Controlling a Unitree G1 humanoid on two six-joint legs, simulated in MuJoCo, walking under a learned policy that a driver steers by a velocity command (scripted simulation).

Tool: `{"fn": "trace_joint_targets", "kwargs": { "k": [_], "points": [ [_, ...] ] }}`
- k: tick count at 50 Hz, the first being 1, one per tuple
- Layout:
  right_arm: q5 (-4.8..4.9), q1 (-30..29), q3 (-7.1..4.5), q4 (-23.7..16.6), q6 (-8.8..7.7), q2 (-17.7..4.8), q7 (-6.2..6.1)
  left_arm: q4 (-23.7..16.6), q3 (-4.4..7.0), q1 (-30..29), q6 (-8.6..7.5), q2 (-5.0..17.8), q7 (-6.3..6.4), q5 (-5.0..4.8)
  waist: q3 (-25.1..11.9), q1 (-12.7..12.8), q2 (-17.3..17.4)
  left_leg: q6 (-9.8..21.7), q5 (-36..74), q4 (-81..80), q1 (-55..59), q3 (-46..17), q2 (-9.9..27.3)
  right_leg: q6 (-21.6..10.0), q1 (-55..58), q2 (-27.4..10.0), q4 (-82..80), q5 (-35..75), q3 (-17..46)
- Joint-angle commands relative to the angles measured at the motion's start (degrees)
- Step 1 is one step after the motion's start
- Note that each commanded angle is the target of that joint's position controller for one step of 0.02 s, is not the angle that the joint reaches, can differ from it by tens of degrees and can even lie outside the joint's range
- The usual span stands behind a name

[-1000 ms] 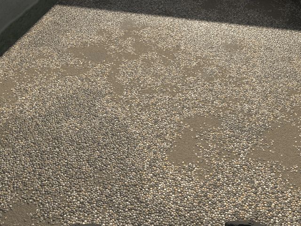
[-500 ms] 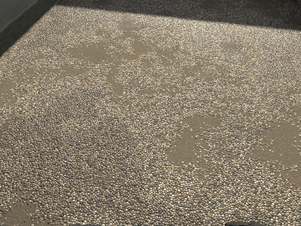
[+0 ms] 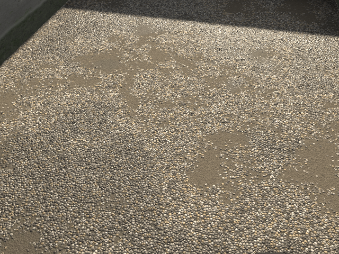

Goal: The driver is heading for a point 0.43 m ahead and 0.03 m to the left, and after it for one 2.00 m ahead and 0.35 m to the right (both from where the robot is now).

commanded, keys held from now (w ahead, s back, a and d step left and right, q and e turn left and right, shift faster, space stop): w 1.00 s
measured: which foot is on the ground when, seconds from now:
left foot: down 0.00-1.00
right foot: down 0.00-1.00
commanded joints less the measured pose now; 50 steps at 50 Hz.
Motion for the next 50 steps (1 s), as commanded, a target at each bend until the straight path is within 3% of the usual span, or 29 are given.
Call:
{"fn": "trace_joint_targets", "kwargs": {
  "k": [1,4,6,9,11,13,14,16,18,19,21,23,24,26,28,29,31,33,34,36,38,39,41,43,44,46,48,49,50],
  "points": [
    [-0.63,-6.62,-0.93,-6.34,-1.00,-3.01,0.52,-6.16,1.12,-6.72,-0.64,4.29,-0.02,0.28,-2.10,-0.61,-0.06,0.26,14.52,-7.43,-0.77,-4.74,4.55,-1.17,-0.35,-1.74,-4.19,15.00,2.29],
    [-0.28,-2.02,-1.12,-4.43,-1.51,-3.42,-0.28,-4.45,1.14,-2.73,-1.23,3.38,0.27,0.00,-8.94,0.22,-0.13,0.22,4.35,-9.69,2.41,-6.29,4.80,-1.21,3.52,-0.92,-4.59,4.48,1.41],
    [0.03,-8.46,-0.96,-6.69,-1.07,-3.43,0.25,-6.59,0.76,-7.90,-0.82,3.57,0.09,-0.11,0.57,-0.26,0.48,0.23,13.01,-8.18,-2.07,-5.19,4.69,-1.05,-1.47,-1.44,-4.59,13.78,1.81],
    [-0.25,-2.38,-1.05,-4.66,-1.26,-3.42,-0.24,-4.60,1.09,-2.97,-1.00,3.27,0.16,0.01,-7.70,0.30,0.42,0.26,3.94,-10.12,1.37,-6.45,4.98,-1.06,2.94,-0.75,-4.35,4.29,1.28],
    [-0.02,-8.32,-0.93,-6.72,-1.08,-3.38,0.28,-6.56,0.76,-7.66,-0.81,3.56,0.05,0.00,0.39,-0.20,0.74,0.27,12.88,-8.27,-2.07,-5.25,4.73,-0.98,-1.36,-1.35,-4.46,13.73,1.76],
    [-0.89,-5.63,-0.98,-5.88,-1.28,-3.00,0.62,-6.16,1.18,-6.32,-0.54,4.29,0.03,0.31,-3.57,-0.74,-0.16,0.18,15.63,-6.61,0.11,-4.24,4.50,-1.18,-0.07,-1.72,-3.92,15.24,2.25],
    [-0.25,-2.29,-1.07,-4.66,-1.30,-3.47,-0.26,-4.57,1.10,-2.95,-1.06,3.32,0.19,0.01,-7.78,0.28,0.31,0.26,3.86,-10.09,1.44,-6.40,4.99,-1.07,2.95,-0.76,-4.36,4.30,1.32],
    [-0.03,-8.29,-0.94,-6.74,-1.09,-3.38,0.27,-6.55,0.76,-7.70,-0.83,3.56,0.06,-0.02,0.41,-0.23,0.65,0.25,12.81,-8.22,-2.05,-5.16,4.72,-1.00,-1.43,-1.36,-4.48,13.80,1.81],
    [-0.90,-5.59,-0.98,-5.90,-1.29,-2.97,0.63,-6.15,1.18,-6.34,-0.53,4.28,0.03,0.30,-3.56,-0.76,-0.20,0.16,15.57,-6.56,0.13,-4.17,4.50,-1.18,-0.13,-1.72,-3.91,15.29,2.28],
    [-0.26,-2.24,-1.06,-4.68,-1.31,-3.44,-0.26,-4.56,1.09,-2.96,-1.05,3.31,0.19,0.00,-7.79,0.26,0.28,0.25,3.82,-10.04,1.46,-6.31,5.00,-1.07,2.89,-0.75,-4.35,4.32,1.35],
    [-0.04,-8.25,-0.93,-6.75,-1.10,-3.36,0.27,-6.55,0.75,-7.71,-0.82,3.55,0.06,-0.02,0.41,-0.24,0.64,0.25,12.79,-8.18,-2.03,-5.10,4.74,-0.99,-1.49,-1.34,-4.46,13.80,1.82],
    [-0.91,-5.55,-0.98,-5.91,-1.29,-2.96,0.62,-6.15,1.17,-6.33,-0.52,4.27,0.03,0.31,-3.57,-0.76,-0.19,0.16,15.57,-6.53,0.15,-4.11,4.52,-1.17,-0.17,-1.70,-3.88,15.29,2.28],
    [-0.26,-2.20,-1.06,-4.69,-1.32,-3.43,-0.26,-4.55,1.09,-2.95,-1.04,3.30,0.19,0.00,-7.81,0.26,0.29,0.25,3.83,-10.01,1.48,-6.25,5.02,-1.06,2.86,-0.72,-4.32,4.32,1.36],
    [-0.04,-8.22,-0.93,-6.76,-1.10,-3.35,0.27,-6.54,0.75,-7.70,-0.81,3.55,0.06,-0.02,0.40,-0.23,0.66,0.26,12.80,-8.16,-2.01,-5.05,4.76,-0.98,-1.52,-1.31,-4.42,13.80,1.82],
    [-0.91,-5.52,-0.98,-5.92,-1.30,-2.95,0.62,-6.14,1.17,-6.32,-0.51,4.27,0.04,0.31,-3.58,-0.76,-0.18,0.17,15.59,-6.50,0.16,-4.06,4.55,-1.16,-0.20,-1.67,-3.84,15.31,2.28],
    [-0.26,-2.16,-1.06,-4.71,-1.32,-3.43,-0.26,-4.54,1.09,-2.94,-1.03,3.30,0.19,0.00,-7.82,0.25,0.31,0.25,3.84,-9.99,1.50,-6.20,5.05,-1.04,2.83,-0.70,-4.28,4.33,1.36],
    [-0.04,-8.19,-0.93,-6.77,-1.11,-3.35,0.26,-6.53,0.75,-7.70,-0.80,3.55,0.06,-0.02,0.40,-0.23,0.67,0.26,12.81,-8.13,-2.01,-5.00,4.79,-0.97,-1.55,-1.29,-4.38,13.81,1.82],
    [-0.91,-5.49,-0.98,-5.93,-1.31,-2.95,0.62,-6.13,1.17,-6.32,-0.51,4.28,0.04,0.31,-3.59,-0.76,-0.17,0.17,15.60,-6.47,0.17,-4.01,4.57,-1.15,-0.24,-1.65,-3.80,15.33,2.28],
    [-0.26,-2.12,-1.06,-4.72,-1.33,-3.43,-0.26,-4.54,1.09,-2.94,-1.02,3.30,0.20,0.00,-7.83,0.25,0.31,0.26,3.86,-9.96,1.51,-6.15,5.07,-1.03,2.80,-0.68,-4.24,4.34,1.37],
    [-0.04,-8.16,-0.93,-6.78,-1.11,-3.35,0.26,-6.52,0.75,-7.70,-0.79,3.55,0.06,-0.01,0.40,-0.23,0.67,0.27,12.82,-8.10,-2.00,-4.95,4.81,-0.96,-1.58,-1.27,-4.34,13.83,1.82],
    [-0.91,-5.46,-0.98,-5.94,-1.31,-2.95,0.62,-6.12,1.17,-6.32,-0.50,4.28,0.04,0.32,-3.60,-0.76,-0.17,0.17,15.61,-6.44,0.18,-3.96,4.59,-1.14,-0.27,-1.63,-3.76,15.35,2.29],
    [-0.26,-2.08,-1.06,-4.73,-1.34,-3.43,-0.27,-4.53,1.09,-2.94,-1.01,3.30,0.20,0.00,-7.84,0.24,0.31,0.26,3.87,-9.94,1.52,-6.09,5.10,-1.02,2.77,-0.66,-4.20,4.35,1.38],
    [-0.04,-8.13,-0.93,-6.79,-1.12,-3.35,0.26,-6.52,0.75,-7.70,-0.79,3.55,0.06,-0.01,0.40,-0.24,0.67,0.27,12.83,-8.08,-2.00,-4.90,4.83,-0.95,-1.62,-1.25,-4.31,13.84,1.83],
    [-0.91,-5.43,-0.98,-5.95,-1.32,-2.95,0.62,-6.12,1.17,-6.32,-0.49,4.28,0.04,0.32,-3.60,-0.77,-0.17,0.17,15.62,-6.41,0.19,-3.91,4.61,-1.13,-0.30,-1.61,-3.73,15.37,2.29],
    [-0.26,-2.05,-1.06,-4.74,-1.34,-3.42,-0.27,-4.52,1.09,-2.94,-1.01,3.30,0.20,0.00,-7.85,0.24,0.32,0.26,3.88,-9.91,1.53,-6.04,5.12,-1.01,2.74,-0.64,-4.17,4.36,1.38],
    [-0.04,-8.10,-0.93,-6.80,-1.13,-3.35,0.26,-6.51,0.75,-7.71,-0.78,3.55,0.07,-0.01,0.40,-0.24,0.68,0.27,12.84,-8.06,-1.99,-4.85,4.85,-0.94,-1.65,-1.23,-4.27,13.85,1.83],
    [-0.91,-5.40,-0.98,-5.96,-1.32,-2.95,0.62,-6.11,1.17,-6.32,-0.48,4.28,0.04,0.32,-3.61,-0.77,-0.16,0.17,15.63,-6.38,0.20,-3.86,4.63,-1.12,-0.33,-1.59,-3.69,15.39,2.29],
    [-0.26,-2.01,-1.06,-4.75,-1.35,-3.42,-0.27,-4.51,1.09,-2.94,-1.00,3.30,0.20,-0.01,-7.86,0.23,0.32,0.27,3.90,-9.89,1.54,-5.98,5.15,-1.00,2.71,-0.63,-4.13,4.38,1.39],
    [0.22,-4.24,-1.14,-5.32,-1.18,-3.84,-0.51,-4.90,0.74,-4.22,-1.19,2.63,0.13,-0.04,-3.48,0.54,1.23,0.38,1.43,-11.47,-0.63,-7.07,5.38,-0.97,1.11,-0.24,-4.47,3.97,0.99]
  ]
}}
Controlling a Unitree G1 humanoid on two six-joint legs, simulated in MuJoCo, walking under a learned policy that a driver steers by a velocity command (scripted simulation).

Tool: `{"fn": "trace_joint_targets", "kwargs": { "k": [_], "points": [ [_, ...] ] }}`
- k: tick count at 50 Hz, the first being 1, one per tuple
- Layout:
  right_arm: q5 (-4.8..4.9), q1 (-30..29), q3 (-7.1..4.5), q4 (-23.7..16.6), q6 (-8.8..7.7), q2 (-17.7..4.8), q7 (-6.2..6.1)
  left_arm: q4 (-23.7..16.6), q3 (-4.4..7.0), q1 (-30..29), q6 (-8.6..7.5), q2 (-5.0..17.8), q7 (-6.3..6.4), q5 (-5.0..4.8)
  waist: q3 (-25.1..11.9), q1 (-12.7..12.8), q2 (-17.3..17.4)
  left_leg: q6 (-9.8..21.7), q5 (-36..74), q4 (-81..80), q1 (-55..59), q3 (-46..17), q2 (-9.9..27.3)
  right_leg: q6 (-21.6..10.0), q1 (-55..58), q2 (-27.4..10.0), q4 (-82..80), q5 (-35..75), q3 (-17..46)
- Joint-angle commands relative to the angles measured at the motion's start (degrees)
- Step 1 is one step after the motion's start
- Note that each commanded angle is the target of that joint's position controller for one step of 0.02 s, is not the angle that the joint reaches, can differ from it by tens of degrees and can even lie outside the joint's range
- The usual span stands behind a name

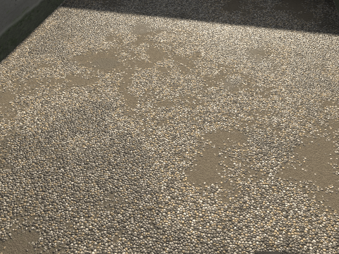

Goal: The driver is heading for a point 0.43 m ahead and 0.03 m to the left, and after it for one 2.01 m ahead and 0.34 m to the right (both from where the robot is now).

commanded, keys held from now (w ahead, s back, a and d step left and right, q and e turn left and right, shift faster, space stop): w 0.78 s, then no key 0.22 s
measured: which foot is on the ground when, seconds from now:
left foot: down 0.00-1.00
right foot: down 0.00-1.00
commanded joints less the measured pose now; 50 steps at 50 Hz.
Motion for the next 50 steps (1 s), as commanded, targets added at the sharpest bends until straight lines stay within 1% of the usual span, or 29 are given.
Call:
{"fn": "trace_joint_targets", "kwargs": {
  "k": [1,3,4,6,8,9,10,11,13,14,15,16,19,20,22,23,26,27,29,31,32,34,35,38,39,40,41,45,50],
  "points": [
    [0.24,-8.05,-0.92,-6.64,-0.87,-3.45,0.17,-6.53,0.75,-7.59,-0.86,3.48,0.06,-0.09,0.35,-0.11,0.68,0.20,13.10,-8.53,-1.60,-5.38,4.60,-1.06,-1.24,-1.25,-4.73,14.05,1.50],
    [-0.63,-5.35,-0.97,-5.80,-1.06,-3.05,0.53,-6.13,1.17,-6.20,-0.56,4.21,0.03,0.24,-3.66,-0.64,-0.17,0.10,15.89,-6.85,0.60,-4.39,4.37,-1.25,0.08,-1.62,-4.16,15.59,1.96],
    [0.02,-1.95,-1.06,-4.60,-1.09,-3.52,-0.35,-4.53,1.08,-2.83,-1.08,3.23,0.19,-0.09,-7.91,0.35,0.31,0.20,4.16,-10.36,1.94,-6.51,4.89,-1.13,3.12,-0.66,-4.60,4.58,1.06],
    [0.24,-8.03,-0.93,-6.65,-0.87,-3.45,0.17,-6.52,0.75,-7.60,-0.86,3.48,0.06,-0.09,0.35,-0.11,0.68,0.21,13.10,-8.51,-1.59,-5.33,4.62,-1.05,-1.27,-1.23,-4.70,14.06,1.50],
    [-0.63,-5.32,-0.97,-5.80,-1.06,-3.05,0.53,-6.12,1.17,-6.21,-0.56,4.21,0.03,0.25,-3.66,-0.64,-0.16,0.10,15.90,-6.83,0.61,-4.34,4.39,-1.24,0.05,-1.60,-4.13,15.61,1.96],
    [0.02,-1.92,-1.06,-4.61,-1.09,-3.52,-0.35,-4.53,1.08,-2.83,-1.08,3.23,0.20,-0.09,-7.92,0.35,0.32,0.20,4.16,-10.34,1.96,-6.45,4.92,-1.12,3.10,-0.64,-4.57,4.58,1.07],
    [0.51,-4.14,-1.13,-5.18,-0.92,-3.94,-0.59,-4.91,0.74,-4.11,-1.27,2.56,0.13,-0.13,-3.54,0.66,1.22,0.32,1.68,-11.93,-0.22,-7.54,5.16,-1.08,1.49,-0.25,-4.90,4.16,0.67],
    [0.24,-8.00,-0.93,-6.66,-0.88,-3.45,0.17,-6.52,0.75,-7.61,-0.85,3.48,0.06,-0.09,0.35,-0.11,0.68,0.21,13.09,-8.49,-1.58,-5.29,4.64,-1.04,-1.30,-1.21,-4.67,14.06,1.50],
    [-0.63,-5.29,-0.98,-5.81,-1.07,-3.05,0.53,-6.11,1.17,-6.21,-0.55,4.21,0.04,0.25,-3.67,-0.64,-0.16,0.10,15.90,-6.80,0.62,-4.29,4.41,-1.23,0.02,-1.58,-4.10,15.62,1.96],
    [0.02,-1.88,-1.06,-4.62,-1.10,-3.52,-0.35,-4.52,1.08,-2.83,-1.07,3.23,0.20,-0.09,-7.92,0.34,0.32,0.20,4.16,-10.32,1.97,-6.40,4.94,-1.11,3.06,-0.62,-4.54,4.59,1.08],
    [0.51,-4.11,-1.13,-5.19,-0.93,-3.94,-0.59,-4.91,0.74,-4.12,-1.26,2.56,0.13,-0.13,-3.54,0.65,1.22,0.32,1.68,-11.92,-0.21,-7.49,5.18,-1.07,1.46,-0.24,-4.87,4.17,0.67],
    [0.24,-7.97,-0.93,-6.67,-0.88,-3.44,0.17,-6.51,0.75,-7.61,-0.84,3.48,0.06,-0.09,0.35,-0.11,0.69,0.21,13.09,-8.47,-1.57,-5.24,4.66,-1.03,-1.34,-1.20,-4.65,14.06,1.50],
    [-0.72,-4.97,-0.99,-5.63,-1.20,-2.99,0.56,-6.08,1.14,-5.96,-0.50,4.07,0.06,0.27,-4.49,-0.64,-0.03,0.06,16.20,-6.54,0.98,-4.10,4.38,-1.18,0.16,-1.64,-4.08,15.79,2.02],
    [0.04,-1.70,-1.09,-4.47,-1.27,-3.46,-0.36,-4.48,1.11,-2.75,-1.11,3.15,0.24,-0.12,-8.95,0.33,0.25,0.22,4.40,-10.11,2.63,-6.36,5.02,-1.10,3.41,-0.60,-4.45,4.33,1.04],
    [0.75,-5.31,-1.16,-5.72,-0.69,-4.21,-0.72,-5.05,0.72,-5.02,-1.30,2.45,0.09,-0.19,-1.68,0.79,1.67,0.49,-0.12,-13.13,-1.59,-8.34,5.74,-0.97,0.81,-0.08,-4.69,3.82,0.53],
    [0.47,-8.39,-0.86,-6.92,-0.68,-3.45,0.15,-6.49,0.74,-7.91,-0.84,3.47,0.00,-0.15,1.19,-0.04,0.81,0.30,12.28,-9.09,-2.39,-5.56,4.90,-0.91,-1.41,-1.06,-4.42,13.83,1.28],
    [-0.82,-4.71,-1.01,-5.62,-1.26,-3.00,0.57,-5.97,1.17,-5.70,-0.61,4.19,0.08,0.33,-4.85,-0.68,-0.21,0.03,16.01,-6.45,1.32,-3.97,4.28,-1.25,0.33,-1.73,-4.22,16.15,2.20],
    [-0.01,-1.47,-1.11,-4.45,-1.34,-3.46,-0.36,-4.38,1.12,-2.66,-1.22,3.27,0.28,-0.12,-9.10,0.25,-0.10,0.15,4.32,-9.92,2.90,-6.10,4.88,-1.19,3.43,-0.69,-4.66,4.58,1.22],
    [0.31,-8.06,-0.94,-6.68,-0.89,-3.46,0.16,-6.54,0.75,-7.89,-0.82,3.44,0.09,-0.18,0.55,-0.16,0.56,0.17,12.90,-8.45,-1.67,-5.08,4.73,-1.03,-1.60,-1.18,-4.65,13.88,1.52],
    [-0.61,-5.30,-0.95,-5.86,-1.04,-2.98,0.56,-6.14,1.14,-6.33,-0.46,4.12,0.01,0.23,-3.53,-0.64,-0.07,0.07,15.68,-6.81,0.51,-4.13,4.50,-1.17,-0.24,-1.49,-4.03,15.38,1.96],
    [0.01,-1.87,-1.04,-4.69,-1.08,-3.46,-0.32,-4.54,1.06,-2.90,-0.98,3.15,0.16,-0.10,-7.83,0.34,0.46,0.19,3.88,-10.39,1.84,-6.28,5.07,-1.04,2.84,-0.53,-4.43,4.37,1.08],
    [0.65,-5.02,-1.16,-5.73,-0.74,-4.17,-0.70,-4.98,0.71,-4.77,-1.33,2.50,0.07,-0.13,-1.90,0.76,1.61,0.47,-0.14,-13.00,-1.31,-8.12,5.67,-1.01,0.85,-0.09,-4.78,3.93,0.66],
    [0.40,-8.16,-0.88,-6.92,-0.73,-3.49,0.15,-6.42,0.75,-7.79,-0.89,3.57,0.00,-0.11,1.12,-0.09,0.67,0.27,12.28,-8.94,-2.18,-5.36,4.85,-0.95,-1.49,-1.08,-4.51,14.06,1.41],
    [-0.85,-4.59,-1.05,-5.62,-1.29,-3.04,0.54,-5.93,1.17,-5.66,-0.64,4.26,0.10,0.32,-4.86,-0.71,-0.29,-0.01,16.10,-6.30,1.48,-3.79,4.27,-1.29,0.26,-1.75,-4.26,16.45,2.29],
    [-0.03,-1.36,-1.13,-4.45,-1.35,-3.47,-0.38,-4.34,1.11,-2.63,-1.23,3.31,0.30,-0.13,-9.12,0.21,-0.17,0.11,4.50,-9.74,3.07,-5.86,4.86,-1.22,3.36,-0.70,-4.68,4.81,1.29],
    [0.50,-3.28,-1.14,-4.86,-1.06,-3.96,-0.63,-4.61,0.77,-3.63,-1.29,2.63,0.21,-0.20,-3.93,0.60,0.71,0.32,1.48,-11.81,0.49,-7.18,5.29,-1.17,1.48,-0.29,-5.37,3.35,1.06],
    [0.22,-7.10,-0.81,-6.29,-0.95,-3.40,0.10,-6.15,0.71,-6.96,-0.75,3.42,0.08,-0.07,0.82,-0.06,0.42,0.34,12.56,-8.95,-1.38,-5.33,4.93,-1.12,-1.67,-1.26,-5.45,12.55,2.06],
    [-0.88,-3.38,-0.02,-4.37,-1.38,-1.58,0.59,-4.91,0.44,-4.88,-0.16,2.72,-0.07,0.41,-3.25,-0.38,-0.41,-0.01,12.58,-11.21,2.00,-5.69,5.52,-1.02,0.47,-2.54,-9.38,11.30,4.19],
    [-0.73,-1.43,-0.24,-2.18,-1.83,-2.87,0.67,-2.82,0.73,-4.10,0.11,3.77,-0.12,0.49,-1.45,0.10,-0.62,0.05,14.30,-17.71,4.45,-7.61,6.61,-0.72,3.34,-3.91,-16.16,11.97,5.95]
  ]
}}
